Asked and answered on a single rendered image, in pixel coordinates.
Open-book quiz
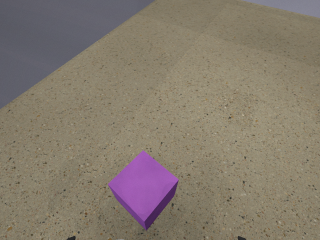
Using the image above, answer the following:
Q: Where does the carton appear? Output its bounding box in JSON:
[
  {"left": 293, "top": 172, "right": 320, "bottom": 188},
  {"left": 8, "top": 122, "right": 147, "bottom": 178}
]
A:
[{"left": 108, "top": 150, "right": 179, "bottom": 231}]

